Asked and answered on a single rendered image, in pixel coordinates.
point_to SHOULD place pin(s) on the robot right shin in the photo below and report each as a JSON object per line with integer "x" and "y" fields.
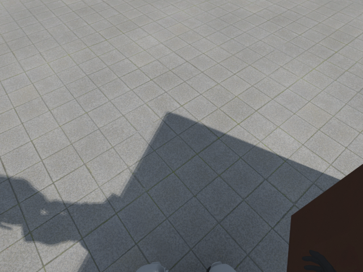
{"x": 215, "y": 264}

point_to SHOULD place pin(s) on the pedestal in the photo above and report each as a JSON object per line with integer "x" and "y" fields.
{"x": 331, "y": 224}

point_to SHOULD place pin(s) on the right robot hand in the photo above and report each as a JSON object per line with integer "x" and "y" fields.
{"x": 316, "y": 257}

